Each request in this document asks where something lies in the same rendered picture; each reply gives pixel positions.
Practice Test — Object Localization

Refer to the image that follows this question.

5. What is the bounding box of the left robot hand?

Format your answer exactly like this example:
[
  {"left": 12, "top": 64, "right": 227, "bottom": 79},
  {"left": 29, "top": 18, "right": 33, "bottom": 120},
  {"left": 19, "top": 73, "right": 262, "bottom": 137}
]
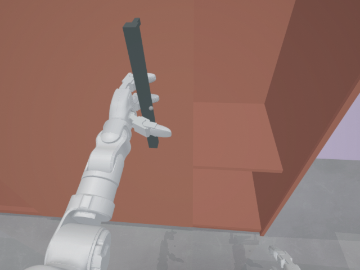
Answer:
[{"left": 109, "top": 73, "right": 172, "bottom": 137}]

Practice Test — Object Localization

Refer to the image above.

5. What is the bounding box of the right robot hand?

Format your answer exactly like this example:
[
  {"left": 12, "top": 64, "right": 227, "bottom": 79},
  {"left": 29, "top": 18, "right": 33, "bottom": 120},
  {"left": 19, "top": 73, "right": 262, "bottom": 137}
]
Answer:
[{"left": 269, "top": 245, "right": 301, "bottom": 270}]

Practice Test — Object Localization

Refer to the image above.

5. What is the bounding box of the robot left upper arm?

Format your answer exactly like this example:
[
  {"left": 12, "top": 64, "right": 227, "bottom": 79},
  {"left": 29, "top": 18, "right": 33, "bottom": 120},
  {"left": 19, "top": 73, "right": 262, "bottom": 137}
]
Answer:
[{"left": 24, "top": 223, "right": 111, "bottom": 270}]

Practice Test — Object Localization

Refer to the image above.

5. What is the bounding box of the left robot forearm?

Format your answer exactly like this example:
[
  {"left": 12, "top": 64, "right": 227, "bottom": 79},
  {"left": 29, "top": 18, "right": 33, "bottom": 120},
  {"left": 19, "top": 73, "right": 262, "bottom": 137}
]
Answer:
[{"left": 44, "top": 118, "right": 132, "bottom": 265}]

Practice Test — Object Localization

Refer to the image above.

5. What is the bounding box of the wardrobe door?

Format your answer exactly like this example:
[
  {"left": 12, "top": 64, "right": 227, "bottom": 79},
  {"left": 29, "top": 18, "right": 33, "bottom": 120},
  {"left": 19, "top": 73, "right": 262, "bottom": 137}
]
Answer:
[
  {"left": 0, "top": 0, "right": 194, "bottom": 227},
  {"left": 0, "top": 180, "right": 32, "bottom": 208}
]

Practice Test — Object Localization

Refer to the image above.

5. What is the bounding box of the handle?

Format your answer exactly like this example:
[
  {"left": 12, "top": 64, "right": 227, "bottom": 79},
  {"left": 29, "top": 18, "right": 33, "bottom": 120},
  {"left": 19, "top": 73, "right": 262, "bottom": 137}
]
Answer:
[{"left": 123, "top": 18, "right": 159, "bottom": 148}]

